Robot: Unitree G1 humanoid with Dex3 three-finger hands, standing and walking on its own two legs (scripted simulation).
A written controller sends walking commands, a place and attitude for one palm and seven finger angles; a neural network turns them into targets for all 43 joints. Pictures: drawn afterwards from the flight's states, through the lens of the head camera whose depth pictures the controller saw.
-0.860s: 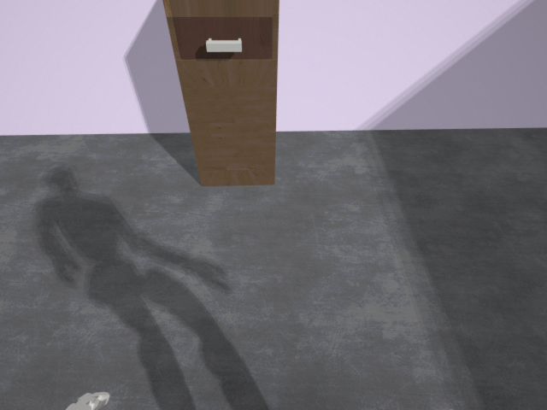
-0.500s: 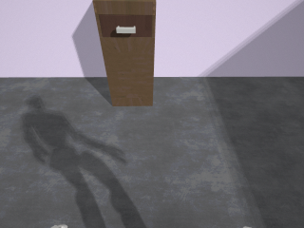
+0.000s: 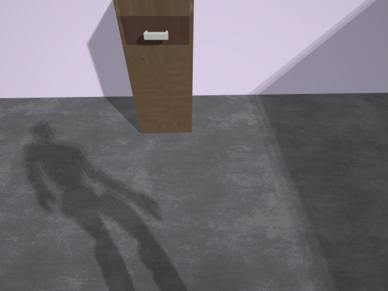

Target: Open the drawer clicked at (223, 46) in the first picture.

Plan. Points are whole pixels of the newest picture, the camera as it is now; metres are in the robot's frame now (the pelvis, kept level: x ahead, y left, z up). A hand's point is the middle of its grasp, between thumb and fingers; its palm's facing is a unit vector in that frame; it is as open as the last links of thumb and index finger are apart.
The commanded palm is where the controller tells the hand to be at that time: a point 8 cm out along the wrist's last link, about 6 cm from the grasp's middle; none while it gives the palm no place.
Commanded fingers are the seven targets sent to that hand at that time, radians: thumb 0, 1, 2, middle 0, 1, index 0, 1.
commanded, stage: look at it before walking up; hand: left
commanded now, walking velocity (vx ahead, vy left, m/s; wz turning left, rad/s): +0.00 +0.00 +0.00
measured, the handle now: (156, 34) +1.27 +0.26 -0.03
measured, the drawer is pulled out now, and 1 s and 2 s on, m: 0.00 0.00 0.00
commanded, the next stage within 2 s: walk to a spot facing it in 0.58 s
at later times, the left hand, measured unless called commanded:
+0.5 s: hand out of the picture +0.08 +0.25 -0.15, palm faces -0.03 -0.94 -0.33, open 7.4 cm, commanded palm none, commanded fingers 0.00 0.90 0.90 -0.20 -0.30 -0.20 -0.30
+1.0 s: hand out of the picture +0.04 +0.21 -0.19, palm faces +0.02 -0.98 -0.17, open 7.4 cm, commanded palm none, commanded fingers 0.00 0.90 0.90 -0.20 -0.30 -0.20 -0.30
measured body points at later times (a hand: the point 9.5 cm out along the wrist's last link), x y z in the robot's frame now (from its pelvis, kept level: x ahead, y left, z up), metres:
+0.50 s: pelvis +0.00 +0.00 +0.00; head +0.01 +0.00 +0.45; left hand +0.08 +0.30 -0.13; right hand +0.09 -0.29 -0.13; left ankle +0.01 +0.13 -0.74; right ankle +0.01 -0.12 -0.74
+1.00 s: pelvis +0.06 +0.02 -0.02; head +0.06 +0.04 +0.43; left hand +0.04 +0.26 -0.18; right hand +0.06 -0.23 -0.16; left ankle +0.01 +0.13 -0.74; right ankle +0.01 -0.12 -0.74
